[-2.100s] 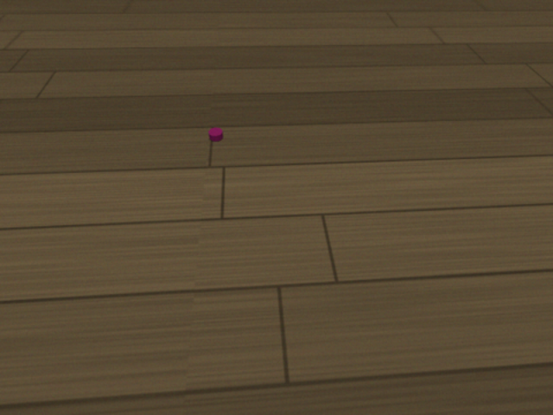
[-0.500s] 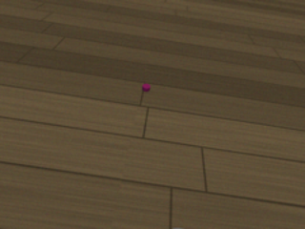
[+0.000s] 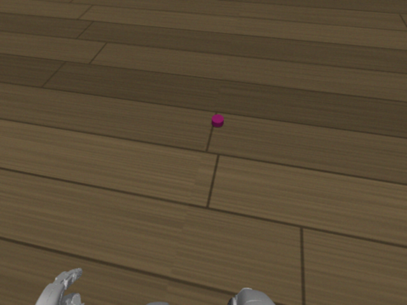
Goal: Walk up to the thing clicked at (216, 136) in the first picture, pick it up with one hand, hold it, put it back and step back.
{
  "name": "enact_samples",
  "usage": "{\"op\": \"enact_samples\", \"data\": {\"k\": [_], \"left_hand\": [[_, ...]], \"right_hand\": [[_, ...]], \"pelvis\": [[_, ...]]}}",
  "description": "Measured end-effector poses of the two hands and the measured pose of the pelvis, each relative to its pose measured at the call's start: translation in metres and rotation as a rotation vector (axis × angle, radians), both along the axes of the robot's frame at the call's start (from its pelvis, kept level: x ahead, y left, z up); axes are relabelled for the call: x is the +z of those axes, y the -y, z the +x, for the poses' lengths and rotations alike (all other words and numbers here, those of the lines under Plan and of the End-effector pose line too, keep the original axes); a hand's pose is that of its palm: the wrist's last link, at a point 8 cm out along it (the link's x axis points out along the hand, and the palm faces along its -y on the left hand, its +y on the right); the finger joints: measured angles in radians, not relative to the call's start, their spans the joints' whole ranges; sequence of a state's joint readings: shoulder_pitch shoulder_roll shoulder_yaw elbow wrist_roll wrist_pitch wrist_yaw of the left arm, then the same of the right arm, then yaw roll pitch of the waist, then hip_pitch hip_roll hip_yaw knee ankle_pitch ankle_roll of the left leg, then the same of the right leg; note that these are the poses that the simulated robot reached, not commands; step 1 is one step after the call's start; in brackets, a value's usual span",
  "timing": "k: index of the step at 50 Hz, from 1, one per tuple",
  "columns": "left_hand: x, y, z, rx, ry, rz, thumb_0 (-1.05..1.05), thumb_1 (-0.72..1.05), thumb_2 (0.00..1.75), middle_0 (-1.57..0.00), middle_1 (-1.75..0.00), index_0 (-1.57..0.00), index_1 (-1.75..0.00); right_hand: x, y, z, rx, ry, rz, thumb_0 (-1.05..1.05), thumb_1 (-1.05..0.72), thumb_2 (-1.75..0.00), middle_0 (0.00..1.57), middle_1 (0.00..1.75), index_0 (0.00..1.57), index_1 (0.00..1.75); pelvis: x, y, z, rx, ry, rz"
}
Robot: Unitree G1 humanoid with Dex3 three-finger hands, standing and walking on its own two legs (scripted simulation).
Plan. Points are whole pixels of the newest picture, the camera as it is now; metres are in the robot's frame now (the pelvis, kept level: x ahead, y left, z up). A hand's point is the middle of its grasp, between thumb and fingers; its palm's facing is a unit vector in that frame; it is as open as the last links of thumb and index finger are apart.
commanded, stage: walk up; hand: left
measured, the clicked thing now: (217, 120) +1.24 -0.10 -0.74
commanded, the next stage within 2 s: none
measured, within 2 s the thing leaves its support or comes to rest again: neither
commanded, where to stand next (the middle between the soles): +0.90 -0.31 m, yaw +7 degrees
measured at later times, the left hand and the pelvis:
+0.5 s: hand (115, 235) +0.29 +0.23 -0.16, palm faces -0.02 -0.96 -0.29, open 7.4 cm; pelvis +0.26 -0.04 +0.00, yaw +2 degrees
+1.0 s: hand (171, 159) +0.49 +0.09 -0.11, palm faces +0.04 -0.92 -0.38, open 7.4 cm; pelvis +0.44 -0.18 +0.01, yaw +1 degrees
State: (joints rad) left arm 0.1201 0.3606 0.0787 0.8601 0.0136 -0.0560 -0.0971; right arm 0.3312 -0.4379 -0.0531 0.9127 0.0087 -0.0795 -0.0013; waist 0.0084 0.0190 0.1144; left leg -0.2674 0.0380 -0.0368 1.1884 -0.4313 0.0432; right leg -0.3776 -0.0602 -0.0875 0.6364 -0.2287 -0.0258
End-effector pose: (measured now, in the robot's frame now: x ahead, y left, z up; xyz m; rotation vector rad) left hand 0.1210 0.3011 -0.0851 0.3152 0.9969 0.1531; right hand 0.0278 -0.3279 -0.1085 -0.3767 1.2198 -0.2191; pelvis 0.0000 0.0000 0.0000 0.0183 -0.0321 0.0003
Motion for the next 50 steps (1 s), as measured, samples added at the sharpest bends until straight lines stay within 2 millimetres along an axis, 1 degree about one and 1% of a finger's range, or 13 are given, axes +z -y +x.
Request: {"op": "enact_samples", "data": {"k": [4, 8, 13, 18, 22, 25, 29, 34, 39, 41, 43, 47, 50], "left_hand": [[0.007, 0.014, 0.008, 0.041, -0.036, -0.003, 0.00, 0.90, 0.90, -0.20, -0.30, -0.20, -0.30], [0.000, 0.016, 0.013, 0.072, -0.101, 0.001, 0.00, 0.90, 0.90, -0.20, -0.30, -0.21, -0.30], [-0.018, 0.012, 0.033, 0.105, -0.171, -0.014, 0.00, 0.90, 0.90, -0.20, -0.30, -0.20, -0.30], [-0.047, 0.008, 0.073, 0.138, -0.221, -0.026, 0.00, 0.90, 0.90, -0.20, -0.30, -0.20, -0.30], [-0.045, 0.020, 0.120, 0.089, -0.249, -0.037, 0.00, 0.91, 0.90, -0.20, -0.30, -0.20, -0.30], [-0.036, 0.026, 0.165, 0.060, -0.206, -0.038, 0.01, 0.90, 0.90, -0.20, -0.30, -0.20, -0.30], [-0.022, 0.037, 0.221, 0.040, -0.129, -0.034, 0.00, 0.91, 0.90, -0.20, -0.30, -0.20, -0.30], [-0.010, 0.063, 0.283, 0.008, -0.101, -0.009, 0.00, 0.91, 0.90, -0.20, -0.30, -0.20, -0.30], [-0.004, 0.101, 0.339, 0.008, -0.064, 0.046, 0.00, 0.91, 0.90, -0.20, -0.30, -0.20, -0.30], [-0.001, 0.118, 0.352, 0.018, -0.034, 0.062, 0.00, 0.91, 0.90, -0.20, -0.30, -0.20, -0.30], [0.005, 0.133, 0.358, 0.041, -0.019, 0.061, 0.00, 0.91, 0.90, -0.20, -0.30, -0.20, -0.30], [0.016, 0.156, 0.358, 0.079, -0.055, 0.055, 0.00, 0.90, 0.90, -0.20, -0.30, -0.20, -0.30], [0.014, 0.166, 0.356, 0.100, -0.100, 0.051, 0.00, 0.90, 0.90, -0.20, -0.30, -0.20, -0.30]], "right_hand": [[0.020, 0.010, 0.083, 0.062, 0.102, 0.009, 0.01, -0.91, -0.89, 0.20, 0.30, 0.20, 0.30], [0.033, 0.017, 0.154, 0.108, 0.169, 0.001, 0.01, -0.91, -0.89, 0.20, 0.30, 0.20, 0.30], [0.038, 0.015, 0.229, 0.157, 0.172, -0.013, 0.01, -0.91, -0.89, 0.20, 0.30, 0.20, 0.30], [0.030, 0.010, 0.292, 0.188, 0.190, -0.054, 0.01, -0.91, -0.89, 0.20, 0.30, 0.20, 0.30], [0.038, 0.014, 0.313, 0.127, 0.231, -0.051, 0.01, -0.91, -0.89, 0.20, 0.30, 0.20, 0.30], [0.046, 0.022, 0.317, 0.090, 0.219, -0.051, 0.01, -0.91, -0.89, 0.20, 0.30, 0.20, 0.30], [0.048, 0.044, 0.319, 0.077, 0.155, -0.056, 0.01, -0.90, -0.89, 0.21, 0.30, 0.20, 0.30], [0.040, 0.087, 0.333, 0.049, 0.103, -0.052, 0.01, -0.90, -0.89, 0.21, 0.30, 0.20, 0.30], [0.010, 0.146, 0.368, 0.017, 0.072, -0.054, 0.01, -0.90, -0.89, 0.21, 0.30, 0.20, 0.30], [-0.001, 0.163, 0.387, 0.013, 0.057, -0.054, 0.01, -0.90, -0.89, 0.20, 0.30, 0.20, 0.30], [-0.003, 0.171, 0.410, 0.027, 0.046, -0.041, 0.01, -0.91, -0.89, 0.20, 0.30, 0.20, 0.30], [0.006, 0.176, 0.459, 0.062, 0.085, 0.005, 0.01, -0.91, -0.89, 0.20, 0.30, 0.20, 0.30], [0.014, 0.177, 0.489, 0.096, 0.105, 0.025, 0.01, -0.91, -0.89, 0.20, 0.30, 0.20, 0.30]], "pelvis": [[0.013, 0.014, 0.044, 0.003, 0.007, -0.005], [0.014, 0.024, 0.085, 0.006, 0.012, -0.026], [0.006, 0.029, 0.140, 0.031, 0.006, -0.049], [-0.012, 0.026, 0.198, 0.043, 0.005, -0.014], [-0.006, 0.030, 0.232, 0.028, 0.016, -0.016], [0.003, 0.039, 0.256, 0.028, 0.023, -0.013], [0.009, 0.056, 0.286, 0.028, 0.027, -0.008], [0.007, 0.088, 0.324, 0.017, 0.019, 0.010], [-0.010, 0.131, 0.370, 0.012, 0.015, 0.009], [-0.013, 0.146, 0.384, 0.027, 0.023, -0.008], [-0.009, 0.157, 0.397, 0.031, 0.025, 0.007], [0.007, 0.172, 0.422, 0.026, 0.021, 0.006], [0.012, 0.184, 0.441, 0.026, 0.018, -0.006]]}}
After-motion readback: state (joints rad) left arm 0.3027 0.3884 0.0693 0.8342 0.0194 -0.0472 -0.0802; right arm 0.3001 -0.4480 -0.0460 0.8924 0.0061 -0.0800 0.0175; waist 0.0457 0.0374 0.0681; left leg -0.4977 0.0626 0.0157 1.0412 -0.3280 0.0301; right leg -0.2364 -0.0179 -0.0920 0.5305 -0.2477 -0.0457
